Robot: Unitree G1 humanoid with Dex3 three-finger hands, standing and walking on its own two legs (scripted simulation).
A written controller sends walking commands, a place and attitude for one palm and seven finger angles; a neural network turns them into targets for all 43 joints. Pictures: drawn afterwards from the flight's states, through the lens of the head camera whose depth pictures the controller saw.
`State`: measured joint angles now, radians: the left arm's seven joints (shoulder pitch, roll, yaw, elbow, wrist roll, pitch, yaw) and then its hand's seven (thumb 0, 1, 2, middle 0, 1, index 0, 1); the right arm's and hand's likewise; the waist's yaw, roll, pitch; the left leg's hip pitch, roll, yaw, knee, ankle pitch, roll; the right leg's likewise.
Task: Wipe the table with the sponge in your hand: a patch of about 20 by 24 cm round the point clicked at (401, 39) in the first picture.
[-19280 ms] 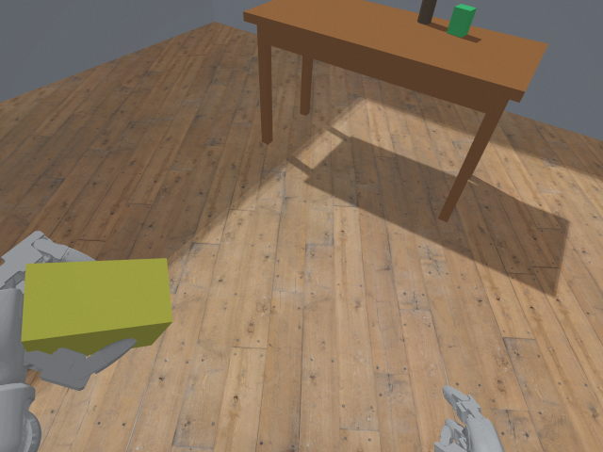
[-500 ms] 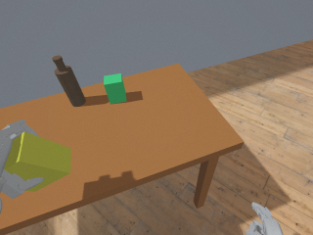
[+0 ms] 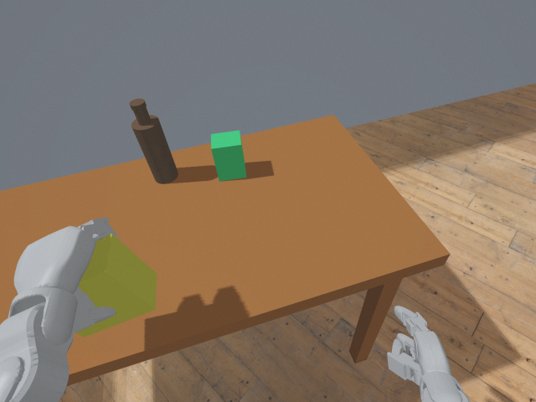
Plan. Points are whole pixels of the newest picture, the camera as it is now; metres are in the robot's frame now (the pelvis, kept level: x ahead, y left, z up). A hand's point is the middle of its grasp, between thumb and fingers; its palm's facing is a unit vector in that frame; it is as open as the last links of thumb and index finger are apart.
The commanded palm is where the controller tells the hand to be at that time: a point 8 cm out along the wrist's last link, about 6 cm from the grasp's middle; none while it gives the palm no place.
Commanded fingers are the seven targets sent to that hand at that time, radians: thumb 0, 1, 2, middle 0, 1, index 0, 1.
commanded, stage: turn the palm down, sponge in hand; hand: left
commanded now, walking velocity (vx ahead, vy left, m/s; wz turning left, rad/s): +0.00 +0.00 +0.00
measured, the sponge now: (105, 293) +0.22 +0.28 +0.06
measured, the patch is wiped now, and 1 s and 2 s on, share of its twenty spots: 0.00 0.00 0.00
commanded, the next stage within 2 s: move the sponge above the wiping area in 0.72 s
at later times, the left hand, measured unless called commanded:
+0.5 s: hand (118, 275) +0.23 +0.25 +0.10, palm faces -0.01 -0.09 -1.00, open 10.1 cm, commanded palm +0.20 +0.27 +0.18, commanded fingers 0.00 0.10 1.30 -1.20 -1.60 -1.20 -1.60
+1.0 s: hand (102, 261) +0.24 +0.27 +0.12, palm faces +0.10 -0.06 -0.99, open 10.1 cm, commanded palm +0.20 +0.27 +0.17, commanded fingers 0.00 0.10 1.30 -1.20 -1.60 -1.20 -1.60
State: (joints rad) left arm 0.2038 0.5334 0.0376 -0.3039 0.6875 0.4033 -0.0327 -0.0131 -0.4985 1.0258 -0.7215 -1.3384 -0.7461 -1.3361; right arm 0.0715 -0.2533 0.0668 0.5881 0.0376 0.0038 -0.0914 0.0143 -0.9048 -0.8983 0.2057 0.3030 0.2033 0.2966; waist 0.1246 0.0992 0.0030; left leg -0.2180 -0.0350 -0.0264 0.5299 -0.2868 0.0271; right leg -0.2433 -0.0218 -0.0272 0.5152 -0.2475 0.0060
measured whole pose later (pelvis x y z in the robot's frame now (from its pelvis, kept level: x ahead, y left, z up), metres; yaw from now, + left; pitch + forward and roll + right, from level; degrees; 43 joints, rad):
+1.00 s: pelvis +0.01 -0.02 +0.01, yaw -1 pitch -3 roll +0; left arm 0.15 0.53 0.00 -0.22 0.88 0.38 0.02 -0.01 -0.50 1.03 -0.73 -1.32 -0.75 -1.32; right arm 0.02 -0.25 0.04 0.69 0.03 0.00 -0.06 0.01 -0.91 -0.90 0.20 0.30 0.20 0.30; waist 0.14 0.10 0.00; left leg -0.13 0.00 -0.02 0.43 -0.26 -0.01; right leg -0.17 0.02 -0.02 0.44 -0.22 -0.03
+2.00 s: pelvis +0.01 -0.01 +0.01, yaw +0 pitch -2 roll +0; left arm 0.11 0.49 -0.04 -0.03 0.89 0.42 0.00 -0.01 -0.50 1.03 -0.73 -1.31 -0.75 -1.31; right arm 0.02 -0.26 0.03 0.70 0.04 -0.01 -0.07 0.01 -0.91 -0.90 0.20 0.30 0.20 0.30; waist 0.12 0.10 0.01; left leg -0.15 -0.02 -0.03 0.42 -0.24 0.02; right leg -0.19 -0.01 -0.02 0.42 -0.20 0.00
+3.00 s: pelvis +0.01 -0.01 +0.01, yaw -1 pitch -1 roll +0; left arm 0.18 0.48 -0.02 -0.02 0.95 0.20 0.11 -0.01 -0.50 1.03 -0.73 -1.30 -0.76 -1.30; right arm 0.06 -0.25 -0.01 0.72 0.01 -0.04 -0.08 0.01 -0.91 -0.90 0.20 0.30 0.20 0.30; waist 0.15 0.07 0.01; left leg -0.18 -0.02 -0.03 0.46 -0.26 0.02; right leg -0.20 0.00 -0.02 0.43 -0.21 -0.01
